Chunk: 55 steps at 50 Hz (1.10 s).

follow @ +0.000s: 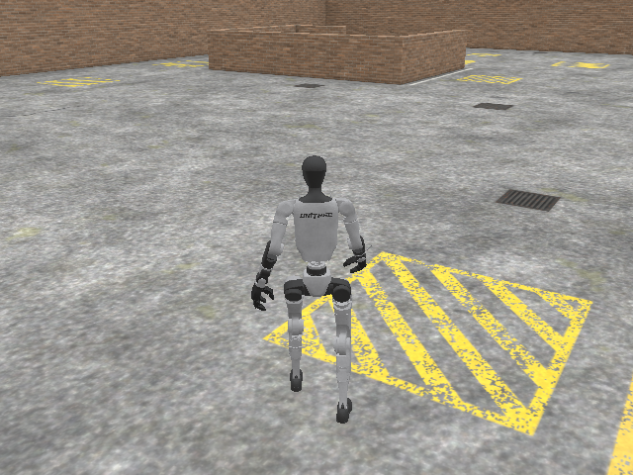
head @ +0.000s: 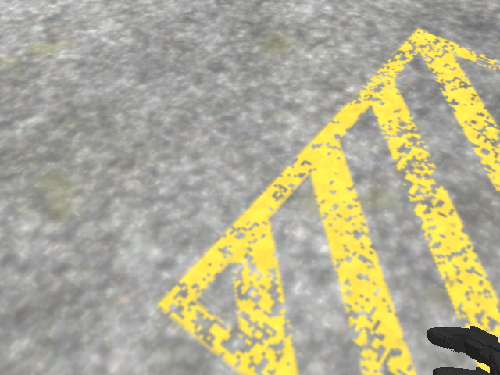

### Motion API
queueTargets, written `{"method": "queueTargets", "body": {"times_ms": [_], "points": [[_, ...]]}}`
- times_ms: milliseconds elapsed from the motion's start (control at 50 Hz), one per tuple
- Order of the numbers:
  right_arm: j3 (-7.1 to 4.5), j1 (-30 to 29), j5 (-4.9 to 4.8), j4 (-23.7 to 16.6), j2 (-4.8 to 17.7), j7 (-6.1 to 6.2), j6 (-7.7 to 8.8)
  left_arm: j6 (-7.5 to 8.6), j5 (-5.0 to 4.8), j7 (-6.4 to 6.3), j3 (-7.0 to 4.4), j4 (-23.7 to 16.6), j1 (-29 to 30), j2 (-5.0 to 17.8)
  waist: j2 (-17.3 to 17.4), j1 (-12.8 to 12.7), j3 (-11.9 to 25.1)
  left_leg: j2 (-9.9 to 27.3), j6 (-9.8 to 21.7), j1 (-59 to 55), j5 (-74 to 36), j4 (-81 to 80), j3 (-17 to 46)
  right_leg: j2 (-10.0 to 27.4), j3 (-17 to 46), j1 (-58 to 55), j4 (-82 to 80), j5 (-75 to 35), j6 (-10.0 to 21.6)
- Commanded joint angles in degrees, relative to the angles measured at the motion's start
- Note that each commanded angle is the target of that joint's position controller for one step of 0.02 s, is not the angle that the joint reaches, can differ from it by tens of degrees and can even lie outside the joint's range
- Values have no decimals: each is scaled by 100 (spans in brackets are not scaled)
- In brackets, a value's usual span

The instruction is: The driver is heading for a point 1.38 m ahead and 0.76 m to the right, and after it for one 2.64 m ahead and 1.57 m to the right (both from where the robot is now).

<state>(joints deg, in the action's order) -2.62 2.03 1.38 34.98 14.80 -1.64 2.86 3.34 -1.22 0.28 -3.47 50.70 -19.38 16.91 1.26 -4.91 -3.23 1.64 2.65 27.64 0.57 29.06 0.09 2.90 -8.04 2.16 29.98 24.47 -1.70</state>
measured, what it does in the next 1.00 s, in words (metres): walks ahead, turning right: right foot, then left foot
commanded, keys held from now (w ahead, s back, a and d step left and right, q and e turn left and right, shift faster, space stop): e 1.00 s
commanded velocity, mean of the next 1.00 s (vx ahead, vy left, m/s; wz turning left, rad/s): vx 0.05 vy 0.00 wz -0.46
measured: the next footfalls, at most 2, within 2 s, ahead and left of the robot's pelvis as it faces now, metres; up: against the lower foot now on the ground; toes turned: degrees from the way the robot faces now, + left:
right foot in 0.40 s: +0.10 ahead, -0.13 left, +0.00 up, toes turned -16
left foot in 0.90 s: +0.20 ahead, +0.07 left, +0.00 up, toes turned -35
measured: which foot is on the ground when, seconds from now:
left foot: down 0.00-0.40, up 0.42-0.88, down 0.90-1.00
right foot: down 0.00-0.00, up 0.02-0.38, down 0.40-0.90, up 0.92-1.00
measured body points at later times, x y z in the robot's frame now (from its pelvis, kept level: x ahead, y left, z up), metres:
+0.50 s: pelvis +0.07 -0.03 +0.01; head +0.09 -0.07 +0.46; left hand +0.24 +0.23 -0.08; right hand +0.16 -0.34 -0.11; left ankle +0.10 +0.11 -0.66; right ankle +0.06 -0.12 -0.72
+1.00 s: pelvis +0.10 -0.01 +0.02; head +0.14 -0.01 +0.46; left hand +0.39 +0.16 -0.08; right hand +0.06 -0.33 -0.08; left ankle +0.17 +0.09 -0.72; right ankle +0.03 -0.11 -0.67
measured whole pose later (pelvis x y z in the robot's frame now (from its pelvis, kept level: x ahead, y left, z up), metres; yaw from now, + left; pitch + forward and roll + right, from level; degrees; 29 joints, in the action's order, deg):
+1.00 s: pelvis +0.10 -0.01 +0.02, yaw -33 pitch +2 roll +0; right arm -4.6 6.7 0.9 47.8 16.5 0.9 0.7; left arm -2.7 -0.9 -1.7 -5.0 37.7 -9.3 20.1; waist -3.0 -0.5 -2.1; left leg -1.1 0.6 14.5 13.7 26.3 1.8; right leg -6.3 8.9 26.6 55.1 28.4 -1.4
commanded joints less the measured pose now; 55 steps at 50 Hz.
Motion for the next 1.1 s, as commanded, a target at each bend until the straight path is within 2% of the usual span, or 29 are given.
{"method": "queueTargets", "body": {"times_ms": [20,40,60,80,100,120,180,280,340,380,400,420,440,460,500,520,560,660,800,860,880,900,920,940,960,980,1020,1060,1100], "points": [[-315,1879,161,31,1213,169,-57,124,75,90,139,-248,-732,243,1202,860,3282,2668,1948,-5043,-5516,295,2701,-304,1311,2719,3862,1904,-129],[-300,1699,26,49,1047,125,-119,39,-115,87,-48,-224,-343,832,634,1000,2909,2220,1720,-4352,-4451,22,2058,-52,1520,2876,4118,1773,-145],[-252,1274,-69,95,923,106,-111,-40,-162,48,-50,-380,90,773,539,836,2075,1898,1430,-3728,-3424,-217,1579,108,1309,3290,3951,1526,-141],[-187,900,-101,158,715,100,-84,-156,-79,-37,-45,-332,191,625,331,648,1500,1648,1212,-2910,-2516,-532,1223,271,1214,3250,3614,1188,-210],[-163,554,-70,186,608,100,-66,-309,-9,-120,-70,-283,93,589,438,427,1182,1473,1092,-2058,-1829,-876,899,354,1164,2780,3372,822,-301],[-203,292,8,213,700,110,-59,-442,19,-178,-78,-246,-94,522,609,245,1028,1386,1086,-1336,-1448,-1169,619,258,981,2274,3395,450,-399],[-252,-39,55,286,746,205,-32,-615,54,-288,-138,-358,-160,463,719,129,882,1449,1154,-817,-577,-1476,198,229,842,2079,3177,-10,-409],[-314,42,-33,553,864,393,-149,-661,86,-169,-134,-772,535,445,613,355,824,1685,1080,-1135,329,-1516,-11,346,739,2032,2129,-536,-148],[-354,15,-156,675,977,391,-238,-680,89,-52,-179,-887,530,508,591,299,798,1791,896,-1389,309,-1196,-100,252,562,1737,1422,-518,69],[-352,1,-279,776,909,394,-304,-662,132,3,-235,-788,192,530,369,123,777,1520,504,-1306,675,-535,-390,-30,352,1139,362,-1118,345],[-323,334,-268,927,700,384,-349,-638,178,-20,-314,-790,88,770,-330,186,562,1096,62,-977,1319,381,-768,121,897,906,-437,-1967,595],[-240,417,-17,783,401,360,-377,-608,157,-141,-453,-983,151,1458,-2174,458,358,213,-595,452,3210,2162,-1214,1492,2933,411,-924,-3850,1291],[-290,-200,-15,551,601,401,-373,-485,347,-75,-430,-1101,85,1597,-1985,136,512,-328,-645,1039,3965,3315,-206,1950,3876,699,-1280,-3773,2192],[-343,-292,-110,565,749,423,-384,-349,395,-26,-403,-1126,225,1456,-1379,170,560,-212,-540,1160,3587,3761,189,1738,3525,732,-1356,-3238,2087],[-420,-56,-129,790,822,492,-406,-272,142,-96,-326,-1232,804,1082,-816,460,579,-21,-463,1237,2616,3665,382,1236,2839,615,-1195,-2703,1449],[-445,-24,-85,824,860,516,-402,-291,76,-145,-277,-1282,946,961,-845,515,629,-21,-502,1100,2339,3626,395,1131,2678,676,-1150,-2892,1347],[-438,20,-115,851,759,491,-353,-314,103,-212,-235,-1328,830,868,-801,522,885,-136,-565,907,1992,3583,412,999,2556,483,-1069,-3363,1348],[-351,-166,-167,845,581,448,-276,-390,58,-308,-315,-1390,634,1033,-858,360,922,-237,-746,765,1762,2184,531,873,2739,97,-972,-3051,1377],[-351,-28,-222,910,751,298,-153,-509,66,-228,-362,-1570,919,1119,-1074,333,830,-408,-724,-261,1973,941,571,727,3404,595,-823,-2989,1445],[-373,334,-230,996,816,217,-65,-562,-10,-231,-346,-1654,1169,1086,-1068,544,917,-430,-575,-914,1470,-208,507,533,3624,584,-510,-3273,1252],[-400,558,-219,1071,872,197,-47,-585,-43,-249,-329,-1689,1253,1044,-993,672,920,-330,-481,-1429,771,-890,461,344,3546,805,-352,-2923,1047],[-474,715,-152,1097,1161,217,-61,-589,-9,-256,-271,-1713,1118,842,-543,607,1032,375,-220,-2146,297,-1070,957,28,3251,1376,152,-1880,762],[-511,520,-72,998,1505,287,-131,-569,83,-225,-176,-1674,633,475,959,190,1043,1539,350,-2679,-1184,-1002,2062,-857,2220,2273,1407,513,406],[-499,528,101,983,1486,253,-144,-515,55,-217,-317,-1798,705,919,1488,313,849,2222,1257,-2315,-1513,-1141,2962,-1020,1772,3072,2528,1470,137],[-418,285,57,859,1197,257,-126,-508,56,-219,-444,-1655,640,1321,865,288,711,2082,1301,-2174,-1232,-1123,2540,-664,1826,3113,3325,1072,-4],[-358,46,-25,820,958,284,-140,-544,37,-212,-491,-1558,630,1341,663,226,604,1665,1025,-2109,-914,-1047,1941,-597,1757,3162,3595,656,-94],[-290,-44,-144,780,840,343,-175,-655,33,-207,-425,-1492,596,1035,645,302,445,1305,860,-2138,-746,-1028,1309,-524,1622,3343,3967,155,-303],[-287,174,-102,838,908,410,-233,-657,-30,-164,-343,-1648,847,819,734,454,395,1169,917,-2239,-856,-1119,894,-428,1293,3379,3656,-110,-399],[-315,434,-68,877,1020,454,-282,-636,-41,-147,-280,-1814,1134,713,795,672,486,1312,1021,-2666,-1009,-1127,808,-273,1159,3471,3116,-168,-469]]}}
Velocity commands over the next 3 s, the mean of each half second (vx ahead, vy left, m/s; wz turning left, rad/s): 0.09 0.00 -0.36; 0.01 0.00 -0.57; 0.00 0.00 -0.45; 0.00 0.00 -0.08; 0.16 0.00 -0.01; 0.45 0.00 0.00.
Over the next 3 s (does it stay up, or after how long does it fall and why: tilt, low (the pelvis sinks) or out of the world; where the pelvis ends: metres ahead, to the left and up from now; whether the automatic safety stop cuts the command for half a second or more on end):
stays up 0.34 -0.25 0.01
